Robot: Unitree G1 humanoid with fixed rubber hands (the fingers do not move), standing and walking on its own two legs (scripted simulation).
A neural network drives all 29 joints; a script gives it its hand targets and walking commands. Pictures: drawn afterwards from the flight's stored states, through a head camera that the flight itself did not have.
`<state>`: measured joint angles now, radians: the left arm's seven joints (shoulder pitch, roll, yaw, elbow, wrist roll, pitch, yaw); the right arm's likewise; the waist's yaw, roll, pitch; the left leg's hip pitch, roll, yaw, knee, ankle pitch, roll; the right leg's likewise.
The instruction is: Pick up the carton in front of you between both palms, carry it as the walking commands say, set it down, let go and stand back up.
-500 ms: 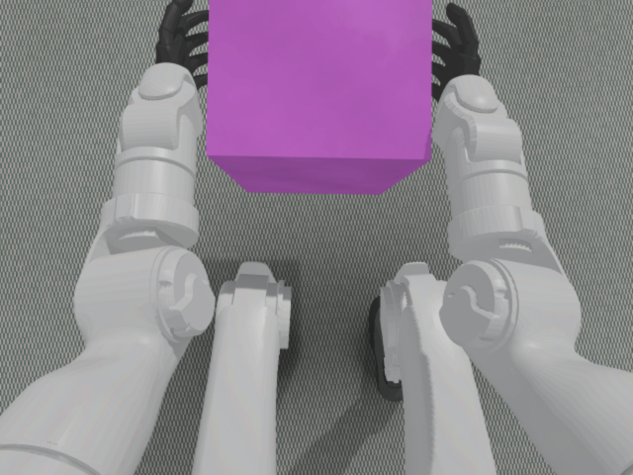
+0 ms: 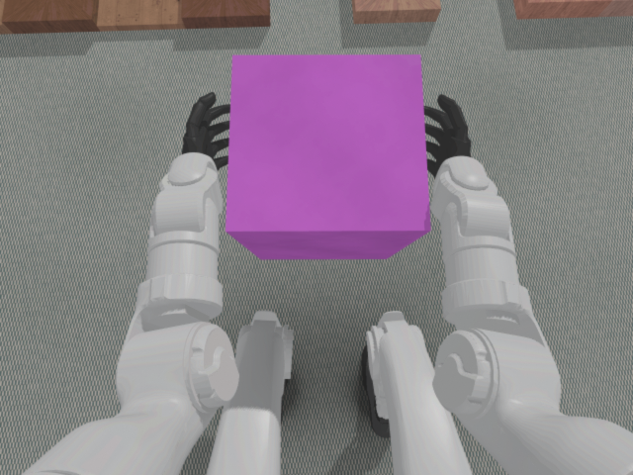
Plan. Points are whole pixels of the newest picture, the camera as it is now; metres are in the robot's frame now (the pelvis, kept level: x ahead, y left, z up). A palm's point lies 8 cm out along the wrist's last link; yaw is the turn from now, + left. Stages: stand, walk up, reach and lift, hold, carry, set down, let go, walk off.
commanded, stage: reach and lift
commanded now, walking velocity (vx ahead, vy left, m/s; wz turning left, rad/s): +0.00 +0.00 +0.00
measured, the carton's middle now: (324, 177) +0.48 +0.01 -0.11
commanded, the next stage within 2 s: hold in 1.92 s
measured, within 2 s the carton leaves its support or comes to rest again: neither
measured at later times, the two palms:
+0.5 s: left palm (151, 141) +0.41 +0.15 +0.11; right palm (541, 143) +0.41 -0.14 +0.12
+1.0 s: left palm (19, 93) +0.37 +0.15 +0.25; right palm out of the picture +0.37 -0.15 +0.25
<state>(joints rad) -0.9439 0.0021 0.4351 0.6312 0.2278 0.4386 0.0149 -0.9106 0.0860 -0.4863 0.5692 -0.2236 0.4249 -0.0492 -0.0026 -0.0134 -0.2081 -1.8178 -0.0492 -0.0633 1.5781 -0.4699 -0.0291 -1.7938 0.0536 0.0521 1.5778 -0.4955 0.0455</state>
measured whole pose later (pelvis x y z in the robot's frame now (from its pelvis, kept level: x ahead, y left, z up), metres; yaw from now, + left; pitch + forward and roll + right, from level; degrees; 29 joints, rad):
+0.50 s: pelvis +0.04 +0.00 +0.14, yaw +1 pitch +24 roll +0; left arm -0.56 -0.11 0.38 0.56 0.24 0.40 0.02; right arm -0.53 0.15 -0.40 0.52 -0.24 0.39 -0.02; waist 0.00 -0.01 -0.19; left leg -1.08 -0.03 -0.06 1.06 -0.39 -0.02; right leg -1.07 0.04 0.07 1.07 -0.41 0.02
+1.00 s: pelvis +0.07 -0.01 +0.22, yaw +1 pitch -1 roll +0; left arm -0.29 -0.16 0.29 0.38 0.28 0.59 0.01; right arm -0.29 0.16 -0.28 0.38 -0.27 0.58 0.01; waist 0.00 -0.01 -0.05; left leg -0.24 -0.01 -0.07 0.48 -0.22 -0.01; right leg -0.23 0.02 0.07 0.49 -0.24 0.01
